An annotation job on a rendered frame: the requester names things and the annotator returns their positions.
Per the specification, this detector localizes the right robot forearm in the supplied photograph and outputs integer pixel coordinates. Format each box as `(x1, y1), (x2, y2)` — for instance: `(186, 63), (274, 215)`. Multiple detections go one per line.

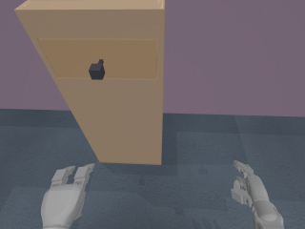
(251, 199), (284, 229)

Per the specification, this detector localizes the robot right hand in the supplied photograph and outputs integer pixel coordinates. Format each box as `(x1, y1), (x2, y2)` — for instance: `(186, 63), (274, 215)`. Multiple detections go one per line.
(231, 160), (270, 207)

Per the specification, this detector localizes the drawer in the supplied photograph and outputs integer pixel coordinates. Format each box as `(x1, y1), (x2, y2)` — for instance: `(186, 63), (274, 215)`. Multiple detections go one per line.
(38, 38), (158, 79)

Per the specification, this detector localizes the handle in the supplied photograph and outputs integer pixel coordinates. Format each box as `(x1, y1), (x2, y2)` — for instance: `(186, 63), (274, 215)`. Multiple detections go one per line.
(89, 59), (105, 80)

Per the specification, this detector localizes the cabinet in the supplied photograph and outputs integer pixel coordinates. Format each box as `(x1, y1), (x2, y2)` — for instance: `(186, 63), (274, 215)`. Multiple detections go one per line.
(14, 0), (166, 165)

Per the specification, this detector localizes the robot left hand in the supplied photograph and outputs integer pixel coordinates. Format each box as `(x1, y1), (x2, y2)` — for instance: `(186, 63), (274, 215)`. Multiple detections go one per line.
(41, 163), (95, 228)

